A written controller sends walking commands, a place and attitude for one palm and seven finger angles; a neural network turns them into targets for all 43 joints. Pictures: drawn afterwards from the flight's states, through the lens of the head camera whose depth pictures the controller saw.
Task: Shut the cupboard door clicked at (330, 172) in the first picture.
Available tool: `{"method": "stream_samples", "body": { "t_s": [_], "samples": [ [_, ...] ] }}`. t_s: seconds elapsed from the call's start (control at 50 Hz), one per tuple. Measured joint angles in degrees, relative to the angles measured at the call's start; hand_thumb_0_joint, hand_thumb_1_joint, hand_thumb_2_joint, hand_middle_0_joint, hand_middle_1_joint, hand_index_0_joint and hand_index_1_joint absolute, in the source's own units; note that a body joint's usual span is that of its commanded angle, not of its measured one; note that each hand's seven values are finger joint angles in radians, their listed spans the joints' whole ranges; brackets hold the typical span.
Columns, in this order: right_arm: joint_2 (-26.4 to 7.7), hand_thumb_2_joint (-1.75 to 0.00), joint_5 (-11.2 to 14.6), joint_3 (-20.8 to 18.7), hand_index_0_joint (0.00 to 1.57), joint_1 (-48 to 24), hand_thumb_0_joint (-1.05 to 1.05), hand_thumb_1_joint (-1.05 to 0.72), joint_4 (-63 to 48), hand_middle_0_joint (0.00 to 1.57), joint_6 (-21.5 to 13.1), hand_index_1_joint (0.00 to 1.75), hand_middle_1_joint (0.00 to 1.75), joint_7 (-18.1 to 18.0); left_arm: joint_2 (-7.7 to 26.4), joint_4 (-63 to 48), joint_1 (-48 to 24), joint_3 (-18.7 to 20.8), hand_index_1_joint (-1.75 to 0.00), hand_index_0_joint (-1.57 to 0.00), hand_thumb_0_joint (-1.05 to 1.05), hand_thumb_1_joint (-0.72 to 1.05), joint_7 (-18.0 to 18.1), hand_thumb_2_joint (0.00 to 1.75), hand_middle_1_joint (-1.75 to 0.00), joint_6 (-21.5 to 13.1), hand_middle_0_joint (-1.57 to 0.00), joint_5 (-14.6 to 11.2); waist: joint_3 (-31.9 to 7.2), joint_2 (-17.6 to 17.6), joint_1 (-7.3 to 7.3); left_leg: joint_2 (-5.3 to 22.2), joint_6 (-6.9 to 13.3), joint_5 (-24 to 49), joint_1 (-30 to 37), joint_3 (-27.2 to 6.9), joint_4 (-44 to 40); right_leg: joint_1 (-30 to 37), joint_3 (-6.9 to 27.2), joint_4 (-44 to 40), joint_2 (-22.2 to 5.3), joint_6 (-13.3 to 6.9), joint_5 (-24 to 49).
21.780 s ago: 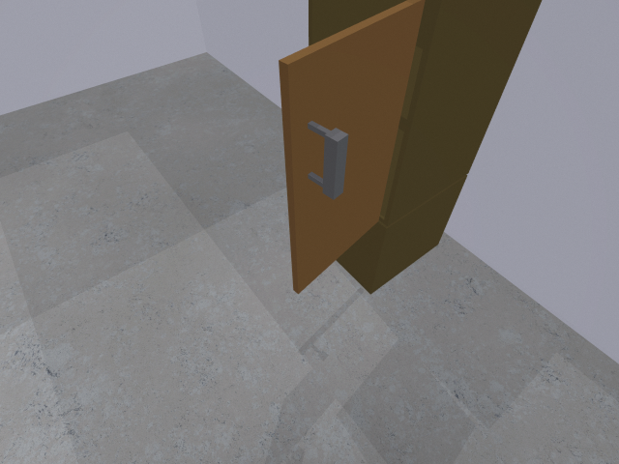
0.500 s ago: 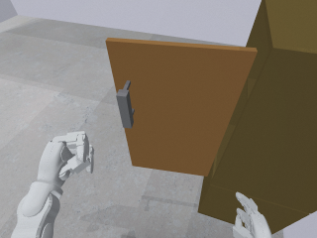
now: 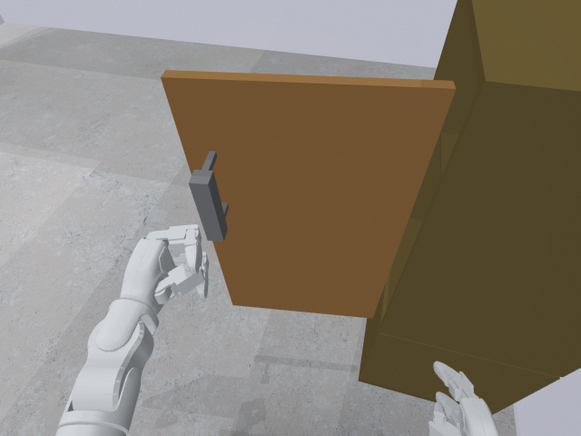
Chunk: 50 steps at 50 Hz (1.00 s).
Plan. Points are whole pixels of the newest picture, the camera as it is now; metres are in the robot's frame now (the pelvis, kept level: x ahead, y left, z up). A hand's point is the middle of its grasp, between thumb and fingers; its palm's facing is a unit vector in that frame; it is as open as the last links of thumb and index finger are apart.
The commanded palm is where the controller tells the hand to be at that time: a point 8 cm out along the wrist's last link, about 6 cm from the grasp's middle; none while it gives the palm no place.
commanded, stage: bring the fist close to the handle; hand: left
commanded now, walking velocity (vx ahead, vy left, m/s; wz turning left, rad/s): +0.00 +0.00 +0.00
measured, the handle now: (214, 196) +0.42 +0.14 +0.10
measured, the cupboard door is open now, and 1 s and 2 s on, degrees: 99 99 80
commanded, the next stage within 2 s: push the door shut along its arc in 0.68 s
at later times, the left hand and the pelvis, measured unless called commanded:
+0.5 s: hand (227, 242) +0.33 +0.11 +0.11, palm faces -0.06 -1.00 -0.03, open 3.1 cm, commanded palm +0.30 +0.16 +0.10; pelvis +0.01 +0.00 +0.00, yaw -1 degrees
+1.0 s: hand (231, 237) +0.35 +0.10 +0.11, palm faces -0.12 -0.99 -0.05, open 3.1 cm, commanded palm +0.33 +0.16 +0.10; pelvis -0.01 -0.01 +0.00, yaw +0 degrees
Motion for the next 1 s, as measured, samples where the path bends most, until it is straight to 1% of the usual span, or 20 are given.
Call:
{"method": "stream_samples", "body": {
  "t_s": [0.08,0.14,0.18,0.22,0.32,0.38,0.48,0.54,0.66,0.74,0.86,0.92,1.0],
  "samples": [
    [0.46,-0.9,-0.31,-0.03,0.2,-0.44,0.01,-0.9,0.17,0.2,0.22,0.3,0.3,0.12,-0.75,-0.45,-1.27,-0.93,-1.5,-1.3,0.02,0.9,2.41,0.9,-1.5,-1.76,-1.3,0.82,0.04,-0.55,-0.04,-0.01,-0.04,-0.17,0.1,0.15,-0.09,-0.07,0.17,0.19,0.0,-0.04,-0.25],
    [0.69,-0.9,-0.3,0.0,0.2,-0.74,0.01,-0.9,0.44,0.2,0.66,0.3,0.3,0.45,-1.01,0.67,-3.63,-1.11,-1.5,-1.3,0.02,0.9,3.75,0.9,-1.5,-2.98,-1.3,1.61,-0.13,-0.64,-0.05,-0.05,-0.07,-0.3,0.15,0.06,-0.07,0.0,0.09,0.23,-0.03,-0.07,-0.43],
    [0.75,-0.9,-0.19,-0.01,0.2,-0.8,0.01,-0.9,0.43,0.2,1.26,0.3,0.3,0.71,-1.2,1.96,-5.31,-1.35,-1.5,-1.3,0.02,0.9,4.16,0.9,-1.5,-2.65,-1.3,2.08,-0.3,-0.56,-0.05,-0.08,-0.06,-0.31,0.19,0.01,-0.16,0.06,0.05,0.16,-0.06,-0.05,-0.47],
    [0.73,-0.9,-0.09,-0.09,0.2,-0.74,0.01,-0.9,0.25,0.2,1.89,0.3,0.3,0.94,-1.67,3.03,-6.47,-1.91,-1.5,-1.3,0.02,0.9,4.27,0.9,-1.5,-1.59,-1.3,2.42,-0.45,-0.29,-0.07,-0.12,-0.03,-0.28,0.3,-0.02,-0.33,0.17,0.05,-0.01,-0.09,-0.01,-0.45],
    [0.63,-0.9,-0.17,-0.13,0.2,-0.69,0.01,-0.9,-0.28,0.2,3.44,0.3,0.3,1.05,-3.52,4.85,-7.56,-4.32,-1.5,-1.3,0.02,0.91,5.04,0.9,-1.5,0.65,-1.3,2.82,-0.43,0.32,-0.34,-0.27,0.12,-0.21,0.63,0.14,-0.72,0.37,0.23,-0.16,-0.23,0.14,-0.47],
    [1.08,-0.9,-0.52,0.07,0.2,-0.97,0.01,-0.9,-0.21,0.2,4.32,0.3,0.3,1.03,-4.09,5.0,-7.46,-4.49,-1.5,-1.3,0.02,0.9,6.41,0.9,-1.5,0.29,-1.3,3.09,-0.13,-0.17,-0.5,-0.18,0.08,-0.15,1.11,0.68,-1.17,0.45,0.79,-0.1,-0.12,0.08,-0.47],
    [1.62,-0.9,-0.65,-0.1,0.2,-0.15,0.01,-0.9,-0.46,0.2,5.17,0.3,0.3,1.55,-3.7,3.07,-5.76,-3.58,-1.5,-1.3,0.02,0.9,8.28,0.9,-1.5,-1.97,-1.3,4.04,-0.43,-0.72,-0.21,0.08,-0.18,0.01,2.27,1.17,-2.11,1.21,1.33,-0.54,0.2,-0.16,-0.35],
    [1.41,-0.9,-0.48,-0.18,0.2,0.14,0.01,-0.9,-0.39,0.2,5.8,0.3,0.3,1.73,-3.15,2.55,-4.99,-3.05,-1.5,-1.3,0.02,0.9,7.92,0.9,-1.5,-2.24,-1.3,4.16,-0.55,-0.49,-0.01,0.2,-0.28,0.05,2.81,0.91,-2.28,1.93,1.09,-0.98,0.31,-0.27,-0.25],
    [0.64,-0.9,-0.06,-0.3,0.2,-0.44,0.01,-0.9,-0.62,0.2,6.77,0.3,0.3,1.07,-2.54,2.67,-3.74,-3.16,-1.5,-1.3,0.02,0.9,6.02,0.9,-1.5,-0.38,-1.3,3.08,0.13,0.1,0.05,0.28,-0.4,0.42,3.25,0.2,-2.28,2.88,0.37,-1.69,0.35,-0.39,0.23],
    [0.48,-0.9,0.02,-0.37,0.2,-1.26,0.01,-0.9,-0.64,0.2,6.43,0.3,0.3,0.43,-2.63,3.4,-4.43,-3.91,-1.5,-1.3,0.02,0.9,6.16,0.9,-1.5,-0.85,-1.3,2.73,0.88,0.03,-0.03,0.24,-0.49,0.75,2.94,-0.12,-2.03,2.75,0.0,-1.65,0.28,-0.5,0.55],
    [0.86,-0.9,0.07,-0.04,0.2,-2.01,0.01,-0.9,0.01,0.2,6.07,0.3,0.3,0.24,-2.15,6.7,-8.25,-3.52,-1.5,-1.3,0.02,0.9,6.57,0.9,-1.5,-3.11,-1.31,3.09,0.93,-0.52,-0.31,0.28,-0.67,1.2,2.39,-0.09,-1.99,2.13,-0.02,-1.48,0.28,-0.68,0.94],
    [0.85,-0.9,0.29,0.16,0.2,-1.89,0.01,-0.9,0.3,0.2,6.21,0.3,0.3,0.19,-1.5,10.34,-11.56,-3.34,-1.5,-1.3,0.02,0.9,5.81,0.9,-1.5,-3.16,-1.31,3.26,0.86,-0.47,-0.63,0.27,-0.72,1.37,2.08,-0.24,-1.91,1.91,-0.19,-1.49,0.25,-0.74,1.09],
    [0.69,-0.9,0.52,0.45,0.2,-1.68,0.01,-0.9,0.75,0.2,6.7,0.3,0.3,-0.07,-0.65,16.21,-16.26,-2.39,-1.5,-1.3,0.02,0.9,4.0,0.9,-1.5,-2.75,-1.31,2.69,1.11,-0.41,-1.27,0.31,-0.75,1.63,1.42,-0.22,-1.88,1.29,-0.21,-1.58,0.28,-0.77,1.42]
  ]
}}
